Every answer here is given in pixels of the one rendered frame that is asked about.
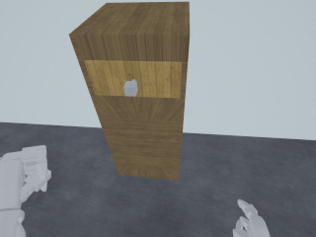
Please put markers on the drawer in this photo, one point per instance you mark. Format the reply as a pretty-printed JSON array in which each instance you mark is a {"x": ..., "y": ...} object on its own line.
[{"x": 155, "y": 79}]

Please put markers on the left robot hand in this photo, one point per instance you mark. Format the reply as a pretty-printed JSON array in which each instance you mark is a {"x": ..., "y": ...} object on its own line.
[{"x": 14, "y": 166}]

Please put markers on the right robot hand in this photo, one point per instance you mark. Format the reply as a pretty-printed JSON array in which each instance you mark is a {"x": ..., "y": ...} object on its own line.
[{"x": 255, "y": 226}]

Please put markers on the handle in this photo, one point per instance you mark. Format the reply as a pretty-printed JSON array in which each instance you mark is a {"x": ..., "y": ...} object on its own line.
[{"x": 130, "y": 88}]

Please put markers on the left robot forearm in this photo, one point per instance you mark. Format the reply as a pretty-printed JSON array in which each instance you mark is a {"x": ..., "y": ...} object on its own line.
[{"x": 11, "y": 222}]

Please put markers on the cabinet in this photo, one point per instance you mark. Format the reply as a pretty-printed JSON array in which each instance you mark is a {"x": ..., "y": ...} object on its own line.
[{"x": 144, "y": 134}]

